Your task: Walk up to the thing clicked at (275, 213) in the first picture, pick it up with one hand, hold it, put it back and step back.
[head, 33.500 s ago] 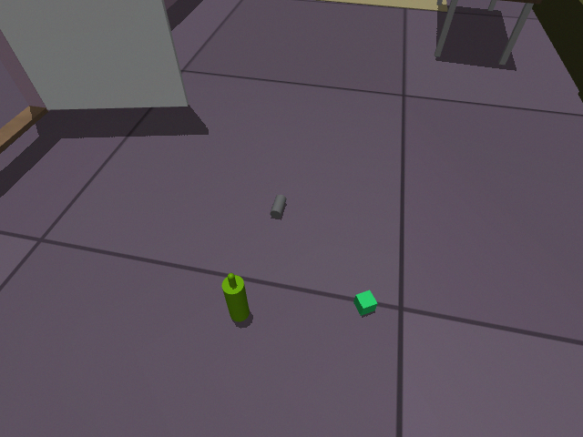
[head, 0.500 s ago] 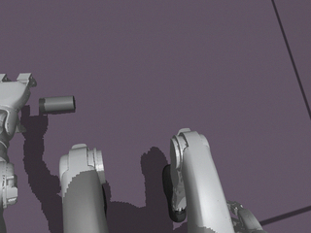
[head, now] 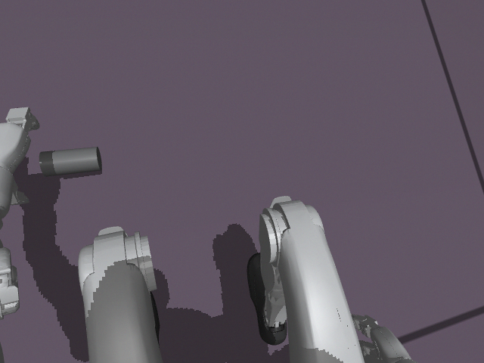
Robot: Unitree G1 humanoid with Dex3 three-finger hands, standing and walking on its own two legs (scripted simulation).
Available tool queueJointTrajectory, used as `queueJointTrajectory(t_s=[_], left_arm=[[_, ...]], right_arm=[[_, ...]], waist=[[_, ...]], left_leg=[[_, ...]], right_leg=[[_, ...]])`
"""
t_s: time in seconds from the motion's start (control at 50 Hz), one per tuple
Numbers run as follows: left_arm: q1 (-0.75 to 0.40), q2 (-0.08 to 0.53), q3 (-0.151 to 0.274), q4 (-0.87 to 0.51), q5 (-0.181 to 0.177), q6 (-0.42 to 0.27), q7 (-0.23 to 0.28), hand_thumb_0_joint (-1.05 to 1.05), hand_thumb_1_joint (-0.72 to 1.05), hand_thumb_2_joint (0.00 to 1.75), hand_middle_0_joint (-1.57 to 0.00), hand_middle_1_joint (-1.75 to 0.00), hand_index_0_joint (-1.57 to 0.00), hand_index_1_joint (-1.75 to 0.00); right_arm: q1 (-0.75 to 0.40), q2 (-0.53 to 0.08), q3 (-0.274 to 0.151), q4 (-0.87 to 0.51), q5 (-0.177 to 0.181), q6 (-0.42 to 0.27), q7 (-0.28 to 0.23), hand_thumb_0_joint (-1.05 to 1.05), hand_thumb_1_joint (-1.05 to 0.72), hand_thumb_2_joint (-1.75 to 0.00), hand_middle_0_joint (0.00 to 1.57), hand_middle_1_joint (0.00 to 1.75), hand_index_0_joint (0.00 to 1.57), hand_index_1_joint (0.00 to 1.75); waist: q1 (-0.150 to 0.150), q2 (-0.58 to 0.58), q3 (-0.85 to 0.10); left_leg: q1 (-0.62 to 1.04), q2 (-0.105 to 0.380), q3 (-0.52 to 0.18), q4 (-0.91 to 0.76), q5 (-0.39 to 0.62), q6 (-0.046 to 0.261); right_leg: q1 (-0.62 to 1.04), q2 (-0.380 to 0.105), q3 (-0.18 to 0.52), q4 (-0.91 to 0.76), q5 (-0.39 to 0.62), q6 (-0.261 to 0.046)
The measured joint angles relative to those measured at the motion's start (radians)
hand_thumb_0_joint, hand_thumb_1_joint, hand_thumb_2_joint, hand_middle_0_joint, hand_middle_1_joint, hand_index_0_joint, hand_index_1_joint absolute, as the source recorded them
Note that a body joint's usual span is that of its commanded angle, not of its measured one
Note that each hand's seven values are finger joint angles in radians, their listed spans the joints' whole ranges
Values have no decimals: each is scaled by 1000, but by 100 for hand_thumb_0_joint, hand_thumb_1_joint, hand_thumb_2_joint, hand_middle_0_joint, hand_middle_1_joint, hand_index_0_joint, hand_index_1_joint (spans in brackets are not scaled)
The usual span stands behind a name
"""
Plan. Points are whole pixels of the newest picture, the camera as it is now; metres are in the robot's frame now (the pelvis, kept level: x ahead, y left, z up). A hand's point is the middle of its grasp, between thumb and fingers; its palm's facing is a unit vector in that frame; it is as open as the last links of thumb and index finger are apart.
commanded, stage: rise first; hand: left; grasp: from above
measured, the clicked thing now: (72, 161) +0.49 +0.26 -0.31
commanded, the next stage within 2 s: approach in 1.60 s
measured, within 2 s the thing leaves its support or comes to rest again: neither
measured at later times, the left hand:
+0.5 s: hand (20, 165) +0.45 +0.30 -0.18, palm faces -0.44 -0.06 -0.90, open 13.6 cm
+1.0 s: hand (19, 163) +0.45 +0.30 -0.18, palm faces -0.44 -0.05 -0.90, open 13.2 cm
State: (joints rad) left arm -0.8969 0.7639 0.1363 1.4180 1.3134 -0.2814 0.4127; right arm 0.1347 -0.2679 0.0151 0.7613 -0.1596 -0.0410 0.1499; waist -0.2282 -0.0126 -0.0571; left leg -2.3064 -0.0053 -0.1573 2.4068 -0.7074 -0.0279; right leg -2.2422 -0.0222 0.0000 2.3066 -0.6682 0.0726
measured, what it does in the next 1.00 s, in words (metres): stands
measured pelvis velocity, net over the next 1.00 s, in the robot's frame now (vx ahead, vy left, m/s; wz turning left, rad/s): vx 0.00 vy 0.00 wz -0.01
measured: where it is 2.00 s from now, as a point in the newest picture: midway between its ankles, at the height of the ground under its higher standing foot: (210, 332)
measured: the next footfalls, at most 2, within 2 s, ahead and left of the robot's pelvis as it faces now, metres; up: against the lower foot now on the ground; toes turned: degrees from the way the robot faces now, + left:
none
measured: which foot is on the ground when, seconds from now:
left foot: down 0.00-1.00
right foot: down 0.00-1.00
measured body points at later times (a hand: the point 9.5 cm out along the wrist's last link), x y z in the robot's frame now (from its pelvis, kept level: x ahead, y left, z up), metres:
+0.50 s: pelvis +0.00 +0.00 -0.01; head +0.23 +0.08 +0.37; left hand +0.46 +0.30 -0.13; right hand +0.05 -0.28 -0.10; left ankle +0.07 +0.13 -0.30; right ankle +0.10 -0.15 -0.30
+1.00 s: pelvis +0.00 +0.00 -0.01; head +0.23 +0.08 +0.37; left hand +0.47 +0.30 -0.13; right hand +0.04 -0.28 -0.10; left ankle +0.07 +0.13 -0.30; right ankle +0.10 -0.15 -0.30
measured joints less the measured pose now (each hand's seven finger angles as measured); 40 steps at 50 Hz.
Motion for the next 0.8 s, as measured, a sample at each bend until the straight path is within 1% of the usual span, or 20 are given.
queueJointTrajectory(t_s=[0.14,0.4,0.6,0.76,0.8], left_arm=[[-4,7,2,-3,-4,-1,-1,0,-43,92,-14,-98,-17,-95],[-19,11,-13,19,10,3,17,0,-45,95,-16,-94,-16,-94],[-39,24,-7,73,20,10,32,0,-44,95,-18,-92,-17,-93],[-17,24,8,50,15,11,38,0,-43,94,-19,-91,-19,-91],[-16,24,2,51,13,14,39,0,-42,93,-20,-90,-20,-90]], right_arm=[[-1,0,8,-4,-4,0,5,0,-92,-90,20,30,21,30],[3,0,18,-6,-1,1,10,0,-91,-90,20,30,21,30],[10,-3,37,-10,-9,-9,15,0,-91,-90,20,30,21,30],[23,-2,39,-5,-12,-15,17,0,-91,-90,20,30,21,30],[23,-2,37,-3,-11,-16,17,0,-91,-90,20,30,21,30]], waist=[[-3,-3,10],[-17,-6,10],[-37,-4,18],[-40,-3,17],[-39,-3,14]], left_leg=[[-3,-1,-5,8,-1,1],[-17,-3,-4,19,5,10],[-30,-5,-11,29,17,10],[-31,-4,-14,33,15,6],[-30,-3,-13,33,14,6]], right_leg=[[1,1,-4,3,0,3],[-5,2,-4,6,5,-3],[-13,5,-9,12,17,-3],[-18,8,-9,17,18,-2],[-19,8,-8,17,17,-2]])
